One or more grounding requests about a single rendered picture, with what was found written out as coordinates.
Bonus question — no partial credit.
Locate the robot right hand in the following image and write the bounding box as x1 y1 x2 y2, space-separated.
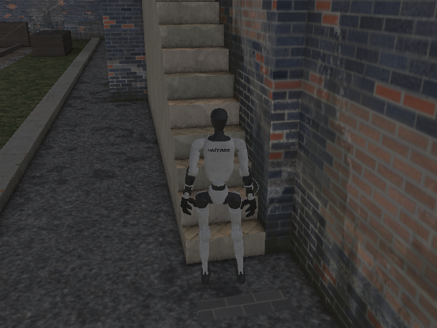
240 198 257 217

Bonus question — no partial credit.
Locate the left robot upper arm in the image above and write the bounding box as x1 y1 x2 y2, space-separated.
188 138 205 176

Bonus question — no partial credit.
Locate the robot right forearm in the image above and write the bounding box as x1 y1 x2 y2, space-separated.
242 166 255 200

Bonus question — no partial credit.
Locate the left robot shin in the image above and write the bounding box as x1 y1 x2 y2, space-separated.
199 230 209 275

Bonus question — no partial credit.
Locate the left robot foot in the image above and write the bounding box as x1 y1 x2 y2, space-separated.
201 267 211 284

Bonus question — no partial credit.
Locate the robot left forearm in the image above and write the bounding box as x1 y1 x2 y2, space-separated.
182 166 195 199

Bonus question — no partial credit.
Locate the robot left hand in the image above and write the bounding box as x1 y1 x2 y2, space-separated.
180 197 196 215

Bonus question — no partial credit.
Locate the right robot upper arm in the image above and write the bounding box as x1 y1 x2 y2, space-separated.
233 138 249 177

